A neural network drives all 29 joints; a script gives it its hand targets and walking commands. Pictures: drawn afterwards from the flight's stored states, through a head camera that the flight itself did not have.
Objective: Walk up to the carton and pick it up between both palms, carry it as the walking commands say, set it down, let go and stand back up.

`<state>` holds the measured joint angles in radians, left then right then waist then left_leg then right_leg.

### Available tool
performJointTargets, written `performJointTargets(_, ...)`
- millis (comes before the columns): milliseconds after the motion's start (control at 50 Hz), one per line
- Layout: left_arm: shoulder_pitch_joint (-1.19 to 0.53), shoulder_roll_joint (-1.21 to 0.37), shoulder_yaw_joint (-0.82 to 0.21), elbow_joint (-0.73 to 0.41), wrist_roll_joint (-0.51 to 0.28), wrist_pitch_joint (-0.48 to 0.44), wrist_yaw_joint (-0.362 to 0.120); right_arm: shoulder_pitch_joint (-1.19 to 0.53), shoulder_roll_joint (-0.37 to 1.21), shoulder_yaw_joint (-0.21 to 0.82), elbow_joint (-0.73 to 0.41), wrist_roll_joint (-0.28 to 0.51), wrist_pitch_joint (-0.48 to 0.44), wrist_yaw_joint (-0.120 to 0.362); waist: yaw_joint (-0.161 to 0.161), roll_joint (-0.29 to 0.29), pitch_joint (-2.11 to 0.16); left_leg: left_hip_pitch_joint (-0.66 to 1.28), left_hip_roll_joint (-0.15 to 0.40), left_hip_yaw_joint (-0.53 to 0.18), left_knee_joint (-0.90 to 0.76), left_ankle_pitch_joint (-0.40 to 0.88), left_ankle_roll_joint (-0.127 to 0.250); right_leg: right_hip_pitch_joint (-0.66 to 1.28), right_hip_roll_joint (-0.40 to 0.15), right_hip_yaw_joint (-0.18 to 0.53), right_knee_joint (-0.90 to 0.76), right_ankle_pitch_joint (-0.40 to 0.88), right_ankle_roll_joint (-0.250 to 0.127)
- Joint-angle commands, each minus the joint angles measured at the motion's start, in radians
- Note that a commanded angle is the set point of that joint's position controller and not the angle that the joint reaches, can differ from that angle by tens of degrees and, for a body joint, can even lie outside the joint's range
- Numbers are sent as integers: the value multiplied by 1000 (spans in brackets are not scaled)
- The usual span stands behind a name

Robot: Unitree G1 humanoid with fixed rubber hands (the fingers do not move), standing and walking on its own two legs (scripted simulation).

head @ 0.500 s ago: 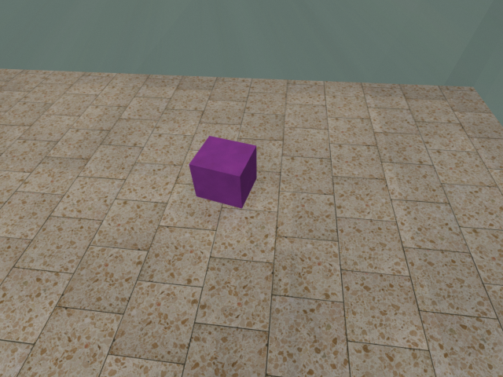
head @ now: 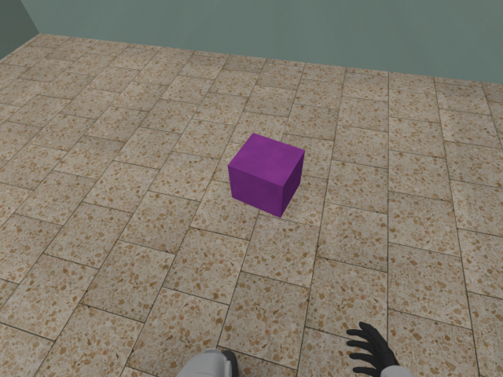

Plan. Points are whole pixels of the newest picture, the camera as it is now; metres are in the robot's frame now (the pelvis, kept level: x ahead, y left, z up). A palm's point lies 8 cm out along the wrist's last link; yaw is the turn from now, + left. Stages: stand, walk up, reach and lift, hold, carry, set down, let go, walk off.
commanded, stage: walk up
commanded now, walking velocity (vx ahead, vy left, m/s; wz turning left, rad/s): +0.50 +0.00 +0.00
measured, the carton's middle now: (266, 175) +1.04 +0.07 -0.64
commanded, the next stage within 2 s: none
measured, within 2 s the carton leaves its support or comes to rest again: neither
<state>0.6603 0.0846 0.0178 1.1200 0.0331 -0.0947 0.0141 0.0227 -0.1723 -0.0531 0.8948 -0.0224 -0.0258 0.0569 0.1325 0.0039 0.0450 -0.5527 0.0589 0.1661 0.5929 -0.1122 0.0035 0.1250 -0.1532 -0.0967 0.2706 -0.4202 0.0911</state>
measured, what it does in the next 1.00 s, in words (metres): walks ahead: left foot, then right foot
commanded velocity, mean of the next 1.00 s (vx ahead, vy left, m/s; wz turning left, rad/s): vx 0.42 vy -0.03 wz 0.00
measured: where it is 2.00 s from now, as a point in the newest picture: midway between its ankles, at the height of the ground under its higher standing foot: (276, 277)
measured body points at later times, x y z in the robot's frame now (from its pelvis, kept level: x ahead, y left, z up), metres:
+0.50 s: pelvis +0.25 +0.01 +0.02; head +0.28 +0.03 +0.47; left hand +0.42 +0.23 -0.12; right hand +0.11 -0.19 -0.11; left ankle +0.14 +0.12 -0.73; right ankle +0.42 -0.14 -0.67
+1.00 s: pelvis +0.47 +0.00 +0.02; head +0.50 -0.01 +0.47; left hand +0.38 +0.22 -0.13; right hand +0.59 -0.23 -0.13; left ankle +0.56 +0.14 -0.70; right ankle +0.44 -0.15 -0.73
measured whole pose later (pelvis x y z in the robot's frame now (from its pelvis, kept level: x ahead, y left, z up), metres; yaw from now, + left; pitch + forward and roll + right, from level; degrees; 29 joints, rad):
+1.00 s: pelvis +0.47 +0.00 +0.02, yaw +2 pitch +0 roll +0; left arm 0.45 0.16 0.03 1.09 0.03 -0.08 0.00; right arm 0.14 -0.20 -0.05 0.98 -0.01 -0.01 0.02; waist 0.06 0.03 0.05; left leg -0.47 0.08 0.09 0.67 -0.15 -0.03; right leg -0.13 -0.10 -0.12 0.38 -0.25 0.05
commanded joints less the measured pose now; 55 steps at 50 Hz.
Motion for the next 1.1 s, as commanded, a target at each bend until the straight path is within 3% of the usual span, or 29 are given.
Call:
performJointTargets(0, -3, 207, 39, -12, -4, 2, 4, 260, -107, -46, 41, -7, -36, -34, -202, -135, -38, 498, -69, 28, -91, -73, 29, -255, -91, -20, 316, 703, -166)
performJointTargets(20, -14, 191, 36, -19, -1, 4, 5, 421, -164, -65, 78, -17, -48, -47, -267, -69, -139, 726, 45, -87, -53, -165, 32, -430, -51, -26, 557, 439, -160)
performJointTargets(40, 75, 78, 19, -61, -38, 6, 1, 535, -315, -84, 94, -18, -51, -49, -270, 274, -349, 942, 438, -669, -252, -353, 143, -685, 107, -13, 949, -145, -122)
performJointTargets(60, -3, 134, 54, -58, -11, 9, -11, 536, -300, -85, 108, 9, -41, -48, -259, 86, -320, 796, 474, -898, -399, -388, 155, -733, 87, 132, 1071, -71, -111)
performJointTargets(80, -79, 139, 57, -68, -11, 14, -17, 426, -243, -65, 102, 3, -46, -49, -221, 17, -169, 662, 433, -794, -380, -366, 135, -764, 51, 142, 1111, 16, -107)
performJointTargets(100, -106, 108, 43, -69, -17, 15, -18, 336, -182, -54, 92, -3, -57, -51, -177, 14, -84, 538, 375, -644, -357, -250, 116, -742, 15, 140, 1086, 105, -116)
performJointTargets(140, -132, 96, 40, -76, -7, 30, -21, 276, -90, -20, 95, -8, -66, -52, -130, 127, -35, 379, 279, -432, -389, -131, 89, -659, -19, 127, 1021, 205, -117)
performJointTargets(200, -166, 91, 40, -89, -1, 69, -32, 328, -82, -7, 114, -11, -80, -50, -109, 133, 3, 309, 241, -305, -404, -11, 103, -651, 4, 89, 937, 230, -93)
performJointTargets(340, -498, 136, 31, -210, -10, 85, -71, 518, -106, 13, 164, 1, -84, -71, -161, 105, 99, 403, 247, -225, -467, 93, 94, -825, 16, 44, 604, 420, -44)
performJointTargets(420, -617, 140, 21, -243, -22, 75, -80, 570, -117, 8, 172, 8, -85, -75, -188, 125, 99, 474, 233, -174, -466, 89, 88, -793, 38, 8, 428, 477, -48)
performJointTargets(460, -700, 147, 19, -266, -22, 72, -79, 619, -124, 3, 189, 5, -87, -79, -216, 120, 112, 504, 270, -180, -459, 133, 97, -782, 44, -4, 394, 445, -55)
performJointTargets(500, -708, 147, 18, -270, -26, 68, -81, 600, -156, -9, 184, -1, -82, -85, -210, 145, 111, 531, 269, -147, -438, 147, 78, -745, 43, -1, 325, 409, -74)
performJointTargets(540, -673, 149, 26, -255, -10, 51, -70, 581, -133, -2, 193, -2, -73, -80, -186, 183, 72, 538, 234, -99, -343, 305, 66, -580, 96, -46, 273, 276, -96)
performJointTargets(560, -577, 168, 33, -233, -2, 35, -60, 598, -123, 2, 215, 4, -67, -79, -137, 185, 1, 541, 188, -67, -188, 396, 61, -424, 123, -55, 241, 260, -108)
performJointTargets(580, -398, 209, 55, -171, 0, 19, -47, 593, -112, 7, 212, 9, -64, -78, -72, 112, -105, 466, 145, -46, 11, 400, 41, -194, 131, -67, 231, 288, -121)
performJointTargets(600, -240, 295, 81, -141, 14, 7, -32, 581, -118, 7, 182, 7, -70, -80, -3, 30, -196, 257, 126, -46, 270, 157, 9, 26, -35, 110, 247, 251, -154)
performJointTargets(620, -159, 399, 96, -111, 34, 3, -23, 602, -16, 19, 142, 31, -72, -77, -14, -228, -298, -15, -18, -70, 603, -470, -27, 211, -344, 564, 118, 414, -249)
performJointTargets(640, -159, 402, 95, -108, 15, 9, -24, 583, -31, 6, 145, 24, -70, -76, -28, -190, -355, -60, -7, -190, 705, -433, -22, 165, -362, 669, 49, 593, -295)
performJointTargets(680, -301, 287, 63, -140, 8, 0, -20, 548, -54, -2, 180, 18, -56, -75, -111, -21, -153, -17, 68, -206, 681, -270, -18, -84, -309, 463, 88, 835, -246)
performJointTargets(720, -339, 208, 37, -136, 0, -3, -14, 498, -42, -17, 172, 6, -34, -58, -136, -96, -99, 35, 83, -200, 608, -216, -18, -228, -189, 261, 66, 812, -203)
performJointTargets(740, -325, 184, 29, -128, -3, -5, -10, 491, -31, -20, 165, 2, -18, -50, -147, -135, -84, 57, 72, -186, 579, -196, -18, -272, -166, 216, 53, 819, -178)
performJointTargets(800, -299, 192, 24, -120, -7, -15, -10, 447, -24, -24, 155, 0, 22, -44, -164, -183, -67, 67, 27, -136, 513, -147, -30, -314, -136, 103, 36, 933, -175)
performJointTargets(860, -257, 193, 24, -104, -7, -14, -9, 325, -32, -23, 114, 0, 31, -35, -151, -201, -24, 29, 36, -125, 356, -73, -42, -317, -137, 75, -6, 806, -189)
performJointTargets(920, -257, 207, 31, -79, -15, 1, -9, 197, -23, 1, 67, 13, 12, -28, -134, -249, -20, 174, 12, -67, 108, -7, -32, -370, -72, 12, -26, 423, -182)
performJointTargets(980, -199, 240, 45, -55, -6, 21, -5, 161, -58, 2, 66, 8, 2, -35, -102, -186, 12, 268, 6, -33, 10, -37, -38, -411, -117, 74, -22, 224, -190)
performJointTargets(1020, -196, 237, 48, -48, -6, 34, -4, 231, -89, -8, 88, -1, -18, -44, -134, -95, 22, 393, -2, -37, -93, -56, -31, -459, -90, 81, 80, 107, -157)
performJointTargets(1040, -181, 200, 37, -37, -6, 42, -2, 326, -125, -19, 94, -10, -34, -49, -191, -27, -7, 499, 56, -93, -152, -101, -26, -502, -28, 42, 208, 2, -129)
performJointTargets(1060, -150, 123, 25, -42, -8, 53, 4, 419, -203, -30, 99, -23, -51, -55, -228, 187, -36, 568, 313, -374, -273, -152, -16, -594, 72, -51, 491, -150, -78)
performJointTargets(1080, -89, 126, 30, -41, -6, 72, 2, 533, -320, -57, 138, 9, -38, -66, -241, 337, -54, 544, 504, -721, -413, -202, 66, -701, 137, -13, 730, -209, -57)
